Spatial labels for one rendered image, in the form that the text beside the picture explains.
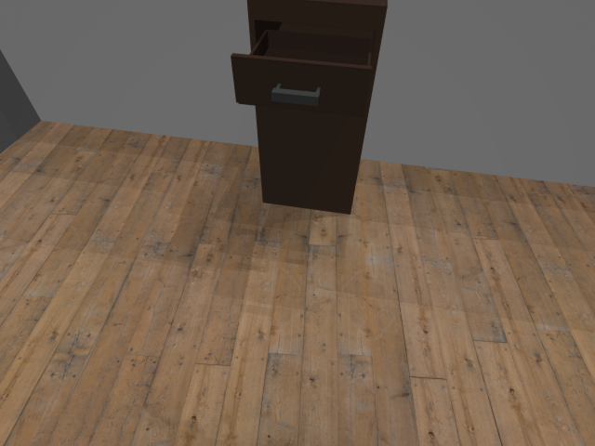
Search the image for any cabinet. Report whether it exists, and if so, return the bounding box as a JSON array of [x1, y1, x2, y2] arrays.
[[247, 0, 388, 215]]

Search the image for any handle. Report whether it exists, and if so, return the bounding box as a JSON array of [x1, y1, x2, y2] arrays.
[[271, 84, 321, 106]]

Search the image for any drawer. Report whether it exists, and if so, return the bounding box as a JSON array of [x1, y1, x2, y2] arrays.
[[231, 30, 373, 117]]

